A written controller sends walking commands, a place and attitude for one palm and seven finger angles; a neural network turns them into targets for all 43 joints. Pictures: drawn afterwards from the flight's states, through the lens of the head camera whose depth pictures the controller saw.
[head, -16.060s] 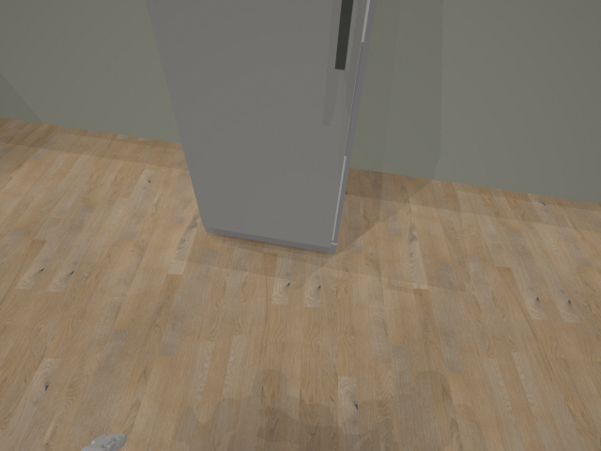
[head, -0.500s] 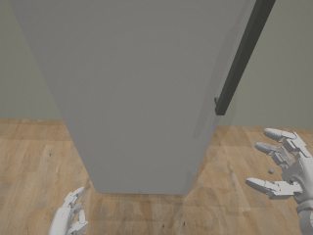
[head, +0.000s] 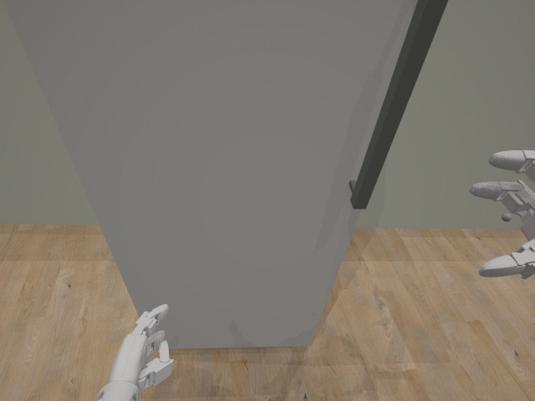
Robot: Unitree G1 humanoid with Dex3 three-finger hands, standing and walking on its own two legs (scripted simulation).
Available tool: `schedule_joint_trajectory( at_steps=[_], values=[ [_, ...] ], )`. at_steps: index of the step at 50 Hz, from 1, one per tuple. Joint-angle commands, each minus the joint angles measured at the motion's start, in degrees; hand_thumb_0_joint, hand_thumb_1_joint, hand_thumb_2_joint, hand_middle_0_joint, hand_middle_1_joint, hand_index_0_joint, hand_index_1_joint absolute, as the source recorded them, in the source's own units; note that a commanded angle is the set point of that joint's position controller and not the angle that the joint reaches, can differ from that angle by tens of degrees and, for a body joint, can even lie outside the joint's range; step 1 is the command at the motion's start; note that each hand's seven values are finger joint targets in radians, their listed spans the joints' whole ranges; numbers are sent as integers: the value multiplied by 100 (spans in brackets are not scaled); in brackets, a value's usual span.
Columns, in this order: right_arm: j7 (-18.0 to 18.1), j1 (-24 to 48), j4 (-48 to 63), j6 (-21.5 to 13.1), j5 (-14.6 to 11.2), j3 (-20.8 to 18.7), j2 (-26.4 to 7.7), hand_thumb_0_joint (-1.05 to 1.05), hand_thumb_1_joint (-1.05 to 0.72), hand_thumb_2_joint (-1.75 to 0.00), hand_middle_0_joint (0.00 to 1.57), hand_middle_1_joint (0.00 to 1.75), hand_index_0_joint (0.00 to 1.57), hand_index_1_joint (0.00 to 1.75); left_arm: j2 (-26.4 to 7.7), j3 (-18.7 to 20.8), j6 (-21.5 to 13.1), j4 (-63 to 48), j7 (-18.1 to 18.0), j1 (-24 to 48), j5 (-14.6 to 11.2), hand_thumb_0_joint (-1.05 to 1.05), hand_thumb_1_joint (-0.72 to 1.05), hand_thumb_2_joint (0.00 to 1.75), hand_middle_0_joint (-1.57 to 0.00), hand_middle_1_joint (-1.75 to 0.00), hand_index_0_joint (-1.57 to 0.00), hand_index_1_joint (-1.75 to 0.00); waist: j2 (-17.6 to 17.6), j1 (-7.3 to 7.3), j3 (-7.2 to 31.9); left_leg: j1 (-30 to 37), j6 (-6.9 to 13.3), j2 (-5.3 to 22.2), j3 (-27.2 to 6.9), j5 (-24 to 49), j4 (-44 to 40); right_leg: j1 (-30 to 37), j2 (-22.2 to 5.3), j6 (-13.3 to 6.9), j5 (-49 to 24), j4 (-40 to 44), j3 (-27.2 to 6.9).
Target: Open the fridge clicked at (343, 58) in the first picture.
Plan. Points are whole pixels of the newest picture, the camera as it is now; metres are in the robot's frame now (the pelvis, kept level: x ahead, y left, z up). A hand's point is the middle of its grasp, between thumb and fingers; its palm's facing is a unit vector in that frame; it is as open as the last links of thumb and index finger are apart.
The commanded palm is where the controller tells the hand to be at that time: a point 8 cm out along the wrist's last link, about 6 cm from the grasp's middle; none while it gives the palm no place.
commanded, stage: raise the hand to about handle height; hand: right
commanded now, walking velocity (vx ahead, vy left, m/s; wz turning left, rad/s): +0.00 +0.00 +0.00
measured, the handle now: (384, 111) +0.45 -0.17 +0.25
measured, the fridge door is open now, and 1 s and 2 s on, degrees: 0 0 0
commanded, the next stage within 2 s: move the hooked fingers beside the handle in 0.60 s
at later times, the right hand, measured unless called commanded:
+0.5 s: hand (510, 205) +0.27 -0.27 +0.24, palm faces +0.10 +0.99 -0.11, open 14.0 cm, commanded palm +0.23 -0.31 +0.25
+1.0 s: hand (487, 191) +0.30 -0.26 +0.24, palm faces +0.07 +0.99 -0.10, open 14.0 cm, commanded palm +0.26 -0.31 +0.24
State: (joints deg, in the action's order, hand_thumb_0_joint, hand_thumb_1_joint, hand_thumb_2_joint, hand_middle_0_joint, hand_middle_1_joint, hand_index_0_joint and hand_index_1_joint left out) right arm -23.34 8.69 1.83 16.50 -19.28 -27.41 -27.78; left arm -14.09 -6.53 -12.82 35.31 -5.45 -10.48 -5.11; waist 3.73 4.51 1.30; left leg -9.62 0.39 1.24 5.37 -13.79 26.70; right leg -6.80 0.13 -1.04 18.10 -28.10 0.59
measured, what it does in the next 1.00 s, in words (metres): stands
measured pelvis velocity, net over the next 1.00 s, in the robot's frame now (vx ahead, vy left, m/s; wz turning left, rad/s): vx -0.01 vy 0.01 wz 0.00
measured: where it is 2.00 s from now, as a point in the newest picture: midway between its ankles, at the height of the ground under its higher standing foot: outside the picture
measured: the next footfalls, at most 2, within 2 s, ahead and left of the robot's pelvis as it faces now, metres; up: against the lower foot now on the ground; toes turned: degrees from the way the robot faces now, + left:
none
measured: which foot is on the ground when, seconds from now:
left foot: down 0.00-1.00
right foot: down 0.00-1.00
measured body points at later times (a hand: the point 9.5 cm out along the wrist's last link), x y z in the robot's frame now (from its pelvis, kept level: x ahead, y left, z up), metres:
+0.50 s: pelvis -0.01 +0.01 +0.00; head -0.04 +0.03 +0.45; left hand +0.20 +0.23 -0.06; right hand +0.26 -0.32 +0.25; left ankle +0.01 +0.12 -0.74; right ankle -0.03 -0.11 -0.74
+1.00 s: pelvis -0.01 +0.01 +0.00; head -0.04 +0.04 +0.45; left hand +0.19 +0.23 -0.07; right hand +0.29 -0.31 +0.24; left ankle +0.01 +0.12 -0.74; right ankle -0.03 -0.11 -0.74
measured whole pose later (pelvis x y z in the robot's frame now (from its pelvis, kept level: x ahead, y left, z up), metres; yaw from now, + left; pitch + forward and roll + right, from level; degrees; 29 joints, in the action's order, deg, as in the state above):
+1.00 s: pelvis -0.01 +0.01 +0.00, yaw +0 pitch -3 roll +0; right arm -22.9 18.5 -7.9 19.4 -17.4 -26.2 -29.2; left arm -15.9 -5.5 -11.5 36.3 -5.8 -10.2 -5.7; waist 4.3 3.0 1.5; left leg -11.4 1.1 1.1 5.3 -13.6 27.9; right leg -8.1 -0.1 -0.5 17.3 -28.2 0.6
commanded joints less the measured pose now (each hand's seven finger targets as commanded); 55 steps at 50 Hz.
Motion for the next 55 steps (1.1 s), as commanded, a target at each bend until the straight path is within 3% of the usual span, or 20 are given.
schedule_joint_trajectory(
  at_steps=[1, 5, 8, 12, 15, 17, 19, 21, 25, 27, 31, 35, 36, 39, 43, 45, 47, 49, 53, 55],
  values=[
    [-96, 2126, 625, -29, -89, -677, -1822, 0, 50, -30, 30, 120, 30, 120, -772, 337, -264, -909, -44, 843, -43, 0, 90, 90, -20, -30, -20, -30, 29, -71, 890, 327, 113, -45, -120, 1418, -282, 11, -2, 5, -1739, 472, -287],
    [-163, 2741, 552, 158, -18, -664, -2086, 0, 50, -30, 30, 120, 30, 120, -803, 325, -206, -956, -36, 948, -75, 0, 90, 90, -20, -30, -20, -30, 183, -86, 967, 282, 127, -13, -168, 1151, -350, 69, 11, -4, -1546, 515, -317],
    [-262, 2248, 154, 244, -63, -539, -1831, 0, 50, -30, 30, 120, 30, 120, -833, 341, -150, -977, 8, 896, -88, 0, 90, 90, -20, -30, -20, -30, -69, -80, 852, 290, 134, -6, -179, 1168, -332, -35, 2, -8, -1524, 507, -294],
    [-263, 2013, 515, 196, -148, -791, -2019, 0, 50, -30, 30, 120, 30, 120, -843, 383, -104, -1080, 62, 990, -81, 0, 90, 90, -20, -30, -20, -30, -153, 17, 1016, 421, 129, 22, -242, 1194, -318, -109, -13, -8, -1551, 435, -261],
    [-130, 2276, 926, 87, -136, -966, -2157, 0, 50, -30, 30, 120, 30, 120, -814, 397, -142, -1106, 36, 998, -61, 0, 90, 90, -20, -30, -20, -30, 109, -7, 1226, 395, 112, 3, -217, 1296, -266, 54, 6, -25, -1652, 419, -220],
    [-39, 2235, 914, 32, -142, -981, -2157, 0, 50, -30, 30, 120, 30, 120, -809, 396, -163, -1049, 30, 981, -46, 0, 90, 90, -20, -30, -20, -30, -18, -4, 1038, 369, 113, 3, -240, 1173, -340, -24, -26, -24, -1576, 421, -226],
    [23, 2375, 827, 33, -94, -897, -2062, 0, 50, -30, 30, 120, 30, 120, -815, 391, -182, -994, -6, 975, -55, 0, 90, 90, -20, -30, -20, -30, 91, -61, 942, 267, 104, 19, -253, 1023, -341, -35, -18, -37, -1408, 448, -209],
    [52, 2514, 921, 38, -22, -814, -2056, 0, 50, -30, 30, 120, 30, 120, -789, 389, -223, -1011, -41, 979, -58, 0, 90, 90, -20, -30, -20, -30, 477, -67, 957, 186, 113, 30, -258, 934, -343, 61, -3, -24, -1332, 468, -198],
    [-3, 2443, 738, 63, -26, -694, -1950, 0, 50, -30, 30, 120, 30, 120, -813, 383, -240, -954, -72, 962, -61, 0, 90, 90, -20, -30, -20, -30, 105, -124, 902, 214, 81, 40, -276, 840, -372, -24, -23, -47, -1215, 450, -213],
    [-14, 2372, 788, 59, -29, -685, -1972, 0, 50, -30, 30, 120, 30, 120, -803, 380, -245, -961, -65, 994, -57, 0, 90, 90, -20, -30, -20, -30, 189, -80, 938, 256, 98, 48, -309, 840, -392, -23, -36, -37, -1250, 423, -218],
    [-60, 2325, 596, 74, -82, -795, -2020, 0, 50, -30, 30, 120, 30, 120, -827, 371, -261, -940, -61, 973, -56, 0, 90, 90, -20, -30, -20, -30, -25, -94, 933, 216, 73, 37, -247, 884, -335, -70, -15, -50, -1235, 426, -247],
    [-37, 2395, 654, 82, -54, -734, -2004, 0, 50, -30, 30, 120, 30, 120, -817, 368, -252, -949, -52, 990, -69, 0, 90, 90, -20, -30, -20, -30, 40, -103, 929, 186, 76, 39, -228, 906, -318, -65, -18, -47, -1276, 415, -247],
    [-43, 2620, 702, 72, -36, -535, -1851, 0, 50, -30, 30, 120, 30, 120, -800, 365, -266, -935, -63, 1008, -76, 0, 90, 90, -20, -30, -20, -30, 231, -156, 978, 116, 70, 45, -253, 899, -315, 31, -4, -44, -1253, 395, -225],
    [-2, 2794, 284, 68, -19, -506, -1888, 0, 50, -30, 30, 120, 30, 120, -827, 374, -268, -843, -82, 948, -64, 0, 90, 90, -20, -30, -20, -30, -103, -207, 799, 43, 47, 61, -318, 706, -389, -122, -26, -59, -1074, 378, -249],
    [30, 3161, 287, -16, 83, -358, -1870, 0, 50, -30, 30, 120, 30, 120, -819, 382, -240, -854, -88, 963, -74, 0, 90, 90, -20, -30, -20, -30, 174, -223, 959, 84, 73, 88, -335, 688, -363, -58, -12, -45, -1090, 375, -228],
    [71, 3238, 347, -73, 102, -336, -1847, 0, 50, -30, 30, 120, 30, 120, -782, 375, -259, -898, -98, 960, -66, 0, 90, 90, -20, -30, -20, -30, 254, -191, 1087, 129, 88, 76, -280, 804, -313, 19, 1, -40, -1174, 390, -250],
    [86, 2979, 252, -114, 73, -399, -1855, 0, 50, -30, 30, 120, 30, 120, -778, 385, -253, -897, -78, 920, -38, 0, 90, 90, -20, -30, -20, -30, -74, -137, 1146, 272, 93, 71, -277, 1010, -297, -47, -33, -40, -1342, 363, -267],
    [89, 2928, -152, -73, 88, -677, -2090, 0, 50, -30, 30, 120, 30, 120, -845, 406, -208, -835, -71, 864, -35, 0, 90, 90, -20, -30, -20, -30, -189, -135, 1089, 308, 72, 80, -295, 1075, -282, -210, -20, -64, -1332, 360, -233],
    [97, 3097, 15, -80, 134, -579, -2034, 0, 50, -30, 30, 120, 30, 120, -824, 422, -155, -944, -35, 903, -52, 0, 90, 90, -20, -30, -20, -30, 117, -135, 1215, 358, 99, 107, -310, 1318, -220, -139, -26, -45, -1534, 333, -178],
    [96, 3183, -106, -115, 143, -514, -1990, 0, 50, -30, 30, 120, 30, 120, -826, 422, -154, -932, -52, 842, -60, 0, 90, 90, -20, -30, -20, -30, 61, -176, 1207, 275, 91, 77, -260, 1304, -208, -98, -26, -46, -1512, 337, -185]
  ],
)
